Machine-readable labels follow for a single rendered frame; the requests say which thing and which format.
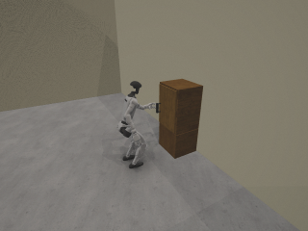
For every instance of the right robot upper arm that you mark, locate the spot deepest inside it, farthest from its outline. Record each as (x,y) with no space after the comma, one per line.
(132,105)

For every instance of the left robot forearm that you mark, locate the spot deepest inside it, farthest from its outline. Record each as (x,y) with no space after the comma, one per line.
(143,107)

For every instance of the right robot hand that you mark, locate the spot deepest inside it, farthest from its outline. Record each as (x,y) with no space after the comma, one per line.
(137,138)

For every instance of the robot left foot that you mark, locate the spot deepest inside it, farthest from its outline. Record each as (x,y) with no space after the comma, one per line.
(125,158)

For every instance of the robot right shin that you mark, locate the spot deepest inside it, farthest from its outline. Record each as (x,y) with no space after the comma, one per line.
(140,150)

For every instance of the handle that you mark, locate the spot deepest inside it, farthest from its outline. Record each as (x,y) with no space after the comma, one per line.
(157,108)

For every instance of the right robot forearm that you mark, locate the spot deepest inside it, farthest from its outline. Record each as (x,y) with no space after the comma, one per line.
(131,125)

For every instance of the cupboard door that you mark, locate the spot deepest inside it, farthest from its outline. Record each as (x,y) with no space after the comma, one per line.
(168,107)

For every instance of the left robot hand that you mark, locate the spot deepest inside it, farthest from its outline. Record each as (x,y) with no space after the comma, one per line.
(150,106)

